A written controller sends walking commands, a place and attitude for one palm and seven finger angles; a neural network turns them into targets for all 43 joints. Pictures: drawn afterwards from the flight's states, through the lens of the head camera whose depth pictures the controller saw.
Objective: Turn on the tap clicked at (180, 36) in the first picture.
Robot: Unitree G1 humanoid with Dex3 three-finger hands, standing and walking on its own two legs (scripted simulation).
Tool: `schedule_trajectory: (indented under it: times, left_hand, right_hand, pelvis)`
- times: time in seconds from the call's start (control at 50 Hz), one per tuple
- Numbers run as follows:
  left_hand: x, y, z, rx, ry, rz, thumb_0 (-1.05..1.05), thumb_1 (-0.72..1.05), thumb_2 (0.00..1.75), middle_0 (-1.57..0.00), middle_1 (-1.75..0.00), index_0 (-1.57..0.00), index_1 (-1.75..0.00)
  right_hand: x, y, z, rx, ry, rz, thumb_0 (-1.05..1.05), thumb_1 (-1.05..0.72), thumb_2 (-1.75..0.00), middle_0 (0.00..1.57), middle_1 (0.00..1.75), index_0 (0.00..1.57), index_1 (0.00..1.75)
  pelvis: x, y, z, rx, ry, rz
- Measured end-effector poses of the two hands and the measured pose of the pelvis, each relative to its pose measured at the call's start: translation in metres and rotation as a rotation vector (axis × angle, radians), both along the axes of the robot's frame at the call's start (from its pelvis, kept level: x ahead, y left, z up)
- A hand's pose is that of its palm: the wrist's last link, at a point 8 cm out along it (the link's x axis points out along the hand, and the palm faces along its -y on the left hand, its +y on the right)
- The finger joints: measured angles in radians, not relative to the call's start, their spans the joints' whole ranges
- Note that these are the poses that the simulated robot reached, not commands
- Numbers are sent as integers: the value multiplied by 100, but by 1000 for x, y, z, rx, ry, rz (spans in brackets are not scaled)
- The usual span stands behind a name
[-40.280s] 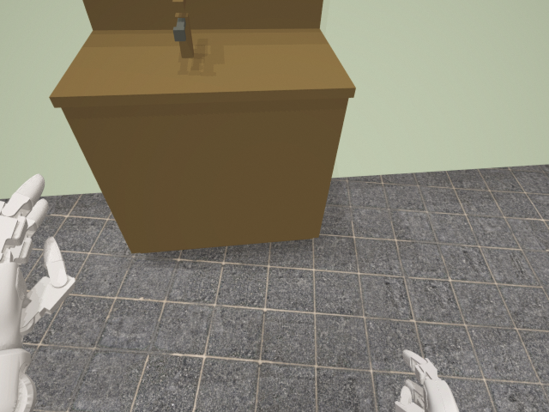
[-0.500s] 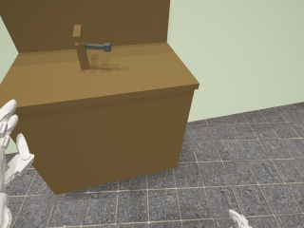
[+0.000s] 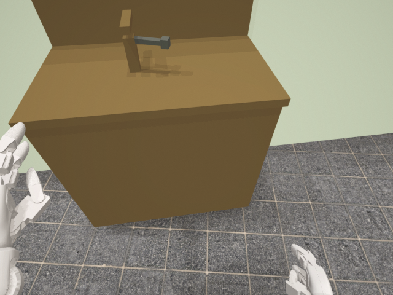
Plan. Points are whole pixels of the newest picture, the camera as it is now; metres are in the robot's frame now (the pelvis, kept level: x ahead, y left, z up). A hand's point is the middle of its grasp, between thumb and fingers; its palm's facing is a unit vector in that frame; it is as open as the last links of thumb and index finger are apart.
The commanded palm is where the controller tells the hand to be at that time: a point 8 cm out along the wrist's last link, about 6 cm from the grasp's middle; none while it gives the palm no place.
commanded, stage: stand and check the lever's angle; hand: left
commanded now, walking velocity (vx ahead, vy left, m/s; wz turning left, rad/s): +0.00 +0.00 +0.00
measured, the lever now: (165, 42) +0.78 +0.16 +0.14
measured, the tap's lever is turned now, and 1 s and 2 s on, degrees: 70 70 70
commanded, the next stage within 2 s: stand and wait in 0.06 s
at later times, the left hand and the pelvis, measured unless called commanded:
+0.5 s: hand (37, 188) +0.23 +0.27 +0.17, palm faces +0.39 -0.85 -0.35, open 7.4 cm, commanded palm +0.18 +0.30 +0.18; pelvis +0.01 +0.03 +0.01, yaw -1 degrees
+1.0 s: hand (28, 195) +0.22 +0.28 +0.16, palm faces +0.40 -0.85 -0.35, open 7.4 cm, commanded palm +0.17 +0.31 +0.18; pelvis +0.00 +0.03 +0.01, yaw -1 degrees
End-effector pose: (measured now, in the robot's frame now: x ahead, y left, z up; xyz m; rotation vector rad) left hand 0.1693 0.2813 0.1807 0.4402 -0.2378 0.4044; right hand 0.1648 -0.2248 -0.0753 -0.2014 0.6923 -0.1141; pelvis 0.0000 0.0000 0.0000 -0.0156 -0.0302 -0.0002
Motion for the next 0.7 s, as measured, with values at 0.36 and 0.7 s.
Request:
schedule_trajectory:
  times: [0.36, 0.7]
  left_hand:
    - [22, 21, -1, -20, 33, -26, 1, 89, 90, -21, -31, -21, -30]
    - [14, 29, -1, -32, 31, -17, 1, 89, 90, -21, -31, -21, -30]
  right_hand:
    - [21, 21, 15, -20, -3, -9, 1, -90, -90, 20, 30, 20, 30]
    - [3, 26, 11, -21, 23, -27, 1, -90, -90, 20, 30, 20, 30]
  pelvis:
    - [15, 22, 8, 0, 17, -13]
    - [8, 30, 10, -4, 16, -17]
